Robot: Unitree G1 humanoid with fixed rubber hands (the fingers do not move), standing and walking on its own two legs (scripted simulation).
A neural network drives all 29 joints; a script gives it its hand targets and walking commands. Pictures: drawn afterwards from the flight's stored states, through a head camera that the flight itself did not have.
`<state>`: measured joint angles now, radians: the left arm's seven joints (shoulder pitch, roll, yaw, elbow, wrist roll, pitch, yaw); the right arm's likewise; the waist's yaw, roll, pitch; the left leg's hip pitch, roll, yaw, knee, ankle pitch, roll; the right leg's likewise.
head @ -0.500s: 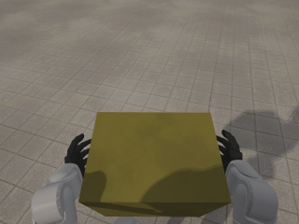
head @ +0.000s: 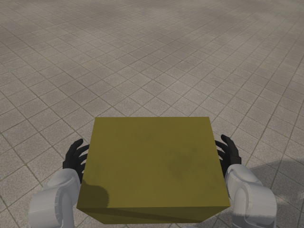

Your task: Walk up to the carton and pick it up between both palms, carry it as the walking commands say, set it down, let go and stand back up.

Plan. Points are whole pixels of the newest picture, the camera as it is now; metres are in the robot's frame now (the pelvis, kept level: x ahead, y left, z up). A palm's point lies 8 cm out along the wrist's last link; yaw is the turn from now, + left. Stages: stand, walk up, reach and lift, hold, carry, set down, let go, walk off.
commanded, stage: carry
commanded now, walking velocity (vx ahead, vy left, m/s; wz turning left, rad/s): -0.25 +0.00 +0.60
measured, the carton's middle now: (152, 174) +0.25 +0.00 +0.02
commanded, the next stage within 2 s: none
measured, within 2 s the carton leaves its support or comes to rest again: neither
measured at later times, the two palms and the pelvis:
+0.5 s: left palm out of the picture +0.01 +0.24 +0.09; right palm out of the picture +0.11 -0.10 +0.09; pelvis -0.16 +0.02 +0.00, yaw +16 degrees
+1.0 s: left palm out of the picture -0.20 +0.31 +0.07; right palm out of the picture -0.03 -0.01 +0.06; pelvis -0.32 +0.04 -0.01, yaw +29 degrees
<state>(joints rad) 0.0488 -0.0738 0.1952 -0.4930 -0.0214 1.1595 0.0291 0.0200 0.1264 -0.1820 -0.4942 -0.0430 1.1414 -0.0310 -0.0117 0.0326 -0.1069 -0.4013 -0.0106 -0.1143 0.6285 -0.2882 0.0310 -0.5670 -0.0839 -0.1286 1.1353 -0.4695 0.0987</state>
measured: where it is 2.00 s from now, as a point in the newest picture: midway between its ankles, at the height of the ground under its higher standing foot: outside the picture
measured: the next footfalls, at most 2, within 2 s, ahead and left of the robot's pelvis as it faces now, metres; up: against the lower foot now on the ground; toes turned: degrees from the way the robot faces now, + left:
right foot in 0.22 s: -0.02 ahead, -0.09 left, +0.00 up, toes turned -1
left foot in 0.60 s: -0.25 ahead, +0.18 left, +0.00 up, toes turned +21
